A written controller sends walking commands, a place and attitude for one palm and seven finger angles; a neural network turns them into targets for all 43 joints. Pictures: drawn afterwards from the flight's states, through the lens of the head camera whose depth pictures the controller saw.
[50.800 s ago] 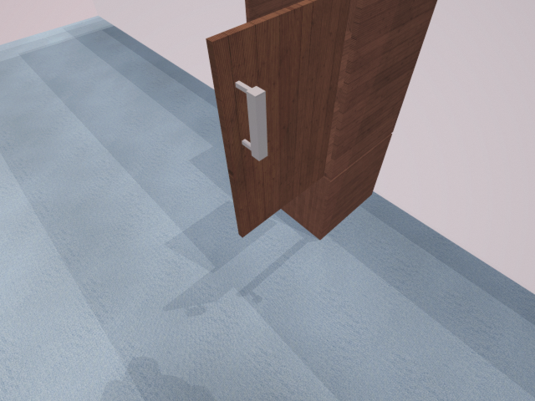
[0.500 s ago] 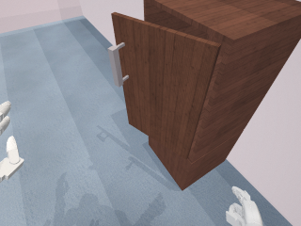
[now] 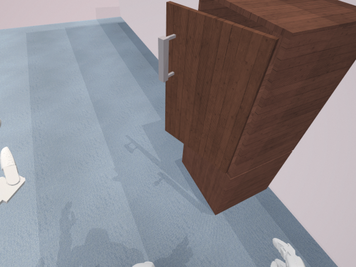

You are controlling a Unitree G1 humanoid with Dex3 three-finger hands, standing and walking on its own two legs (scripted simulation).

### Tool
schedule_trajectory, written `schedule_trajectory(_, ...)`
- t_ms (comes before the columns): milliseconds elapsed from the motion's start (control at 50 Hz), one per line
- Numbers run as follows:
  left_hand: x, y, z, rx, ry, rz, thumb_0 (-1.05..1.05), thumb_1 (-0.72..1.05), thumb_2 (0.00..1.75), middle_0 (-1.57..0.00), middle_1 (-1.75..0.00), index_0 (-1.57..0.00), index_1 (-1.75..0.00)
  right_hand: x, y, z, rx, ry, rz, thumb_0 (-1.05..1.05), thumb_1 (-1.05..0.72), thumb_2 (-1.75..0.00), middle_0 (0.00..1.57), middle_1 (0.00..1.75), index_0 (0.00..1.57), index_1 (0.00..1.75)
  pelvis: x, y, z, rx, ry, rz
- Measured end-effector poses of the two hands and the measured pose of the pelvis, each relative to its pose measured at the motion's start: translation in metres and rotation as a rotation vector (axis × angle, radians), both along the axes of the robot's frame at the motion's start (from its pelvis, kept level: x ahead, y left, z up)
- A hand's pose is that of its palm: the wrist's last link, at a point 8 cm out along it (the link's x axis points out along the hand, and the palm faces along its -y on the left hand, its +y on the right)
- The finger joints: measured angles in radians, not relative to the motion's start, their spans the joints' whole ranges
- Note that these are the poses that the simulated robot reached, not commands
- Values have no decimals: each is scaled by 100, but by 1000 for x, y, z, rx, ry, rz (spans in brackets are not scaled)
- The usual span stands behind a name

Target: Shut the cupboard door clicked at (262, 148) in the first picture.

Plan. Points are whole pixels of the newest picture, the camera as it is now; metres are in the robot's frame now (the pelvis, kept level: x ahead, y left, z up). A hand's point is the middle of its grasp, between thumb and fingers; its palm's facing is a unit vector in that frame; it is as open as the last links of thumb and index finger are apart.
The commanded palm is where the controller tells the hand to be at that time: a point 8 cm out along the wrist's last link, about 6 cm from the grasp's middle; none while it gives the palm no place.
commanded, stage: step back with the hand held close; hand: left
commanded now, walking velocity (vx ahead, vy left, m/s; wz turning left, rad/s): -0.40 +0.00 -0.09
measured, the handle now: (167, 58) +0.77 +0.10 +0.10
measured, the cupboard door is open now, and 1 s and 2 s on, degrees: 21 21 21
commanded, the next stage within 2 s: stop stepping back and stand still in 0.20 s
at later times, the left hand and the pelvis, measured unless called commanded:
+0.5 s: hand out of the picture +0.09 +0.28 +0.20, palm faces +0.42 -0.83 -0.37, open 7.5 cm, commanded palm +0.03 +0.31 +0.20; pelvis -0.13 +0.02 +0.01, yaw -4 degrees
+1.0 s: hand out of the picture -0.02 +0.31 +0.20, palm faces +0.37 -0.88 -0.30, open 7.5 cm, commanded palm -0.10 +0.35 +0.20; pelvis -0.27 +0.07 +0.01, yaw -7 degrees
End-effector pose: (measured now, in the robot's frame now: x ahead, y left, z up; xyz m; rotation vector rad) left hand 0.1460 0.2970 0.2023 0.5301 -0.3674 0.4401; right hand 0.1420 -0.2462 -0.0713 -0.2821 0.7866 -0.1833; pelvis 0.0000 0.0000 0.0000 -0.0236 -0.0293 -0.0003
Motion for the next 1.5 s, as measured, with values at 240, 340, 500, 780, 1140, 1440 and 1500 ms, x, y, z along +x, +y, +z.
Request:
schedule_trajectory(240, -56, 26, 3, 40, 14, 19, 1, 89, 90, -21, -30, -21, -30, -50, 25, 7, 56, -62, 9, 1, -90, -90, 20, 30, 20, 30, -61, 3, 2, -60, 67, 21)
schedule_trajectory(340, -85, 4, -7, 0, 54, -37, 1, 89, 90, -21, -30, -20, -30, -71, 27, 0, 59, -44, 43, 1, -90, -90, 20, 30, 20, 30, -98, 4, 3, -32, 65, -41)
schedule_trajectory(500, -92, 19, 8, -25, -33, -98, 1, 88, 89, -21, -30, -21, -30, -124, 24, 25, 22, -132, -76, 1, -90, -90, 20, 30, 20, 30, -127, 21, 8, -15, 6, -63)
schedule_trajectory(780, -209, 44, 5, -18, 17, -85, 1, 88, 89, -21, -30, -21, -30, -256, 27, 24, -59, 31, -96, 1, -90, -90, 20, 30, 20, 30, -208, 46, 16, 2, -2, -105)
schedule_trajectory(1140, -263, 21, 29, 153, 53, -259, 1, 88, 89, -21, -30, -21, -30, -347, 83, 5, 119, -33, -127, 1, -90, -90, 20, 30, 20, 30, -301, 57, 11, 27, 47, -139)
schedule_trajectory(1440, -249, 61, -25, -167, 122, -34, 1, 89, 90, -20, -30, -20, -30, -347, 49, 6, -34, 49, -144, 1, -91, -90, 20, 30, 20, 30, -292, 78, 18, 35, 10, -88)
schedule_trajectory(1500, -236, 55, -18, -118, 68, -131, 1, 89, 90, -21, -30, -20, -30, -328, 55, 13, -56, 4, -151, 1, -91, -90, 20, 30, 20, 30, -286, 83, 10, 41, 9, -99)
